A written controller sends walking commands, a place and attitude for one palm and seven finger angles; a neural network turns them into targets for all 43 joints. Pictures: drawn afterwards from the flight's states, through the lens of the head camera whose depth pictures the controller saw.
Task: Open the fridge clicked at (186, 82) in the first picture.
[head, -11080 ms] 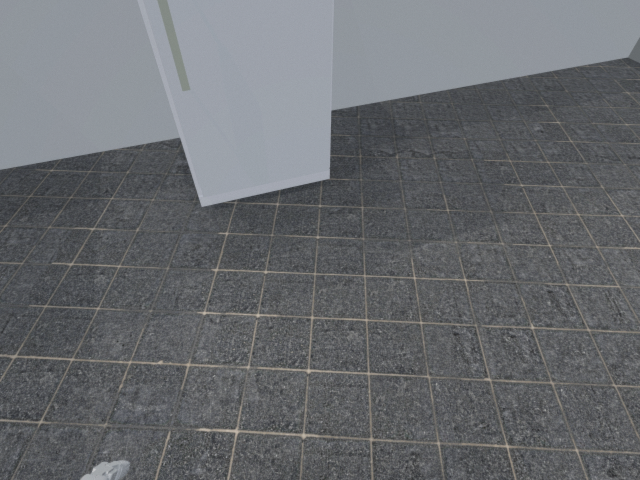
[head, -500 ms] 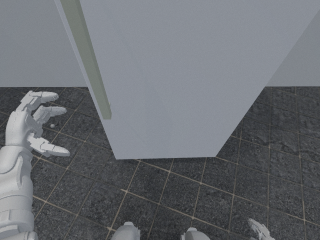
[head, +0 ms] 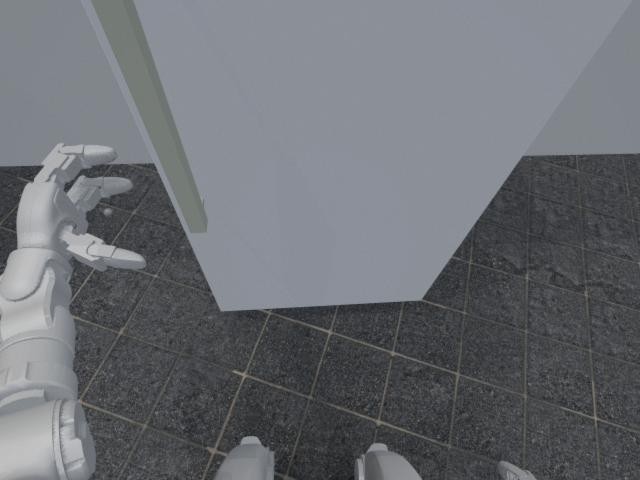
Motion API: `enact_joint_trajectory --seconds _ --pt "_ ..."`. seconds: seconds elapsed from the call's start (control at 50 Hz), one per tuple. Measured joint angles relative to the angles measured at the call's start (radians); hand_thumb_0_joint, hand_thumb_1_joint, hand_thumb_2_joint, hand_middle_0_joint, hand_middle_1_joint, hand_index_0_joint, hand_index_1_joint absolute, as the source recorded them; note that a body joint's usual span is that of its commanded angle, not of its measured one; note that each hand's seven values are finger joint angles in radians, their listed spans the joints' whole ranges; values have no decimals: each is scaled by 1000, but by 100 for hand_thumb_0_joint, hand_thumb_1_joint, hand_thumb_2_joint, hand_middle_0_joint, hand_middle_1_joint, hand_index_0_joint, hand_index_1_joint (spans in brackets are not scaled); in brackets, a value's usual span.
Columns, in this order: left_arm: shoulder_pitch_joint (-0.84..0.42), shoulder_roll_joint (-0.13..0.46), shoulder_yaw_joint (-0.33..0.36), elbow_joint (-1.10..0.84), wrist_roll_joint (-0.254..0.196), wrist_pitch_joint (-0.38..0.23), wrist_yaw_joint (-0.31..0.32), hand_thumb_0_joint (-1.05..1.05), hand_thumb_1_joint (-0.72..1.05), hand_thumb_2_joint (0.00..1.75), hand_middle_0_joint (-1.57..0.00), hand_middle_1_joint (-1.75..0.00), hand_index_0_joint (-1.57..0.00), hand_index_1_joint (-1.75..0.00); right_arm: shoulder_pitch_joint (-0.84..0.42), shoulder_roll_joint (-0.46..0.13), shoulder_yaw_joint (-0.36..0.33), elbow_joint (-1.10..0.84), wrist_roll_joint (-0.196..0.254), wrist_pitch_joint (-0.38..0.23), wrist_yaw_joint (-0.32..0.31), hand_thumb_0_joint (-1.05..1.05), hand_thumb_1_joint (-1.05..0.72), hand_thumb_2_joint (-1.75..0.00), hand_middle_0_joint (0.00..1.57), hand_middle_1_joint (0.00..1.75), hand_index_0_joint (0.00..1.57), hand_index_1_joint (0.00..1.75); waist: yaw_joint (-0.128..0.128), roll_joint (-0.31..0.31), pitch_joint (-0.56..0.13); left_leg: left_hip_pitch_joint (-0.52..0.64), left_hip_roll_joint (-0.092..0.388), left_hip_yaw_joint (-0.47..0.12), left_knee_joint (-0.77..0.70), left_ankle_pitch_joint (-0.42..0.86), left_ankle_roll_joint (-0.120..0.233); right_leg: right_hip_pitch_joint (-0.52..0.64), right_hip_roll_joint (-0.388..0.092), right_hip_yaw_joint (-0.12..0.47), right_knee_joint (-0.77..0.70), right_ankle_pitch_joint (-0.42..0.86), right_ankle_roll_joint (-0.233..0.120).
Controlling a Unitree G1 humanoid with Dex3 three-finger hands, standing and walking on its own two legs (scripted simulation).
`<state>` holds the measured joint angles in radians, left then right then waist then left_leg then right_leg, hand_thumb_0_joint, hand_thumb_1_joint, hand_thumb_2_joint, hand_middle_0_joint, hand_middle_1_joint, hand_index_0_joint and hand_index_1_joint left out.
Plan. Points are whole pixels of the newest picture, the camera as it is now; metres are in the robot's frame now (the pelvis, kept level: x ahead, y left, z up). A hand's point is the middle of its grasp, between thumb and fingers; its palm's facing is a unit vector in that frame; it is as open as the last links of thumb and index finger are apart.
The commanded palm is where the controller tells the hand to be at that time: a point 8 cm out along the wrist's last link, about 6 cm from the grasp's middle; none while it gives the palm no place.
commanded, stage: move the hooked fingers beside the handle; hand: left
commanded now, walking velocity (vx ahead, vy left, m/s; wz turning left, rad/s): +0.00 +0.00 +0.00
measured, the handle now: (157, 96) +0.53 +0.21 +0.15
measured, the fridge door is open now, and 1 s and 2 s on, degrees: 0 0 0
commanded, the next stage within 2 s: feel for the door with the fingertips in 1.18 s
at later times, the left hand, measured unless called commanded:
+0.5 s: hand (126, 176) +0.47 +0.26 +0.06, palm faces +0.08 -1.00 -0.01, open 14.0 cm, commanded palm +0.44 +0.30 +0.06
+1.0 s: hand (124, 184) +0.46 +0.26 +0.06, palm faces +0.08 -1.00 +0.00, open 14.0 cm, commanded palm +0.44 +0.30 +0.06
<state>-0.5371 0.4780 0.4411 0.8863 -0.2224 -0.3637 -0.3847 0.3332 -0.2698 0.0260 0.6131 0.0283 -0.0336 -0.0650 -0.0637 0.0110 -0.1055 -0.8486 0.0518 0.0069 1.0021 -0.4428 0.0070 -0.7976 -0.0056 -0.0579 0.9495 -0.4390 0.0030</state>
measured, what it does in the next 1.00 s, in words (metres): stands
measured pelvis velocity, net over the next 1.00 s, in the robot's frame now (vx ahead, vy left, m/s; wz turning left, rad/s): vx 0.01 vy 0.01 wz -0.02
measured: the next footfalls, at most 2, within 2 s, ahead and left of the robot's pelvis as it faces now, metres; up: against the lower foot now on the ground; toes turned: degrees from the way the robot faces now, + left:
none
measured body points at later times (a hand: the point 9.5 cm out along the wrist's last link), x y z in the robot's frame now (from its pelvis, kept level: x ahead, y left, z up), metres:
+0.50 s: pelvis +0.00 +0.00 -0.01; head +0.12 +0.03 +0.42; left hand +0.46 +0.31 +0.07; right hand +0.02 -0.27 -0.12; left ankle +0.02 +0.11 -0.68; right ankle +0.01 -0.13 -0.68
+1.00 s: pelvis +0.01 +0.01 -0.01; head +0.12 +0.04 +0.43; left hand +0.45 +0.32 +0.06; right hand +0.06 -0.26 -0.11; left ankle +0.02 +0.11 -0.68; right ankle +0.01 -0.13 -0.68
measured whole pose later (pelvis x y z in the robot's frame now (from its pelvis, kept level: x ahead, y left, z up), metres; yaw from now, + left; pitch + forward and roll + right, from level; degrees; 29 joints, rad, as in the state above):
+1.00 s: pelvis +0.01 +0.01 -0.01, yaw -1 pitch +20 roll -3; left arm -0.70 0.53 0.45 1.04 -0.17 -0.39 -0.35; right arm 0.35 -0.26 0.03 0.60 0.01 0.06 -0.04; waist -0.10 0.01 -0.12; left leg -0.93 0.06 0.01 1.05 -0.47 0.02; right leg -0.87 0.00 -0.05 0.97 -0.45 0.02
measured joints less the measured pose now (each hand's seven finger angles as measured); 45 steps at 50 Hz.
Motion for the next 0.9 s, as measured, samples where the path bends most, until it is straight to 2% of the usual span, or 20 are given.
enact_joint_trajectory --seconds 0.32,0.46,0.54,0.7,0.9 --pt "-175 98 47 183 46 -24 -6 -1 -50 30 -30 -120 -30 -120 22 -6 7 7 -9 46 6 1 -90 -90 21 30 20 30 -45 -4 3 -80 14 -3 45 -10 -2 -78 13 0 37 -2 -3" --pt "-245 123 44 234 63 -18 2 -1 -50 30 -30 -120 -30 -120 37 -10 13 15 -16 62 9 1 -90 -90 21 30 20 30 -61 -3 5 -117 14 -5 62 -13 1 -112 14 -2 47 -3 -1" --pt "-236 127 63 218 70 -20 6 -1 -50 30 -30 -120 -30 -120 45 -7 11 5 -19 74 15 1 -90 -90 21 30 20 30 -70 -4 3 -124 18 3 64 -17 3 -122 17 7 47 -2 2" --pt "-169 104 78 168 63 -21 14 -1 -50 30 -30 -120 -30 -120 58 3 10 -9 -16 93 24 1 -90 -90 21 30 20 30 -64 -4 -3 -95 22 13 48 -23 8 -95 21 17 25 0 8" --pt "-161 69 28 144 50 -31 21 -1 -50 30 -30 -120 -30 -120 31 7 6 -4 -17 89 25 1 -90 -90 21 30 20 30 -44 -5 -9 -81 12 2 43 -24 11 -71 13 6 14 -3 11"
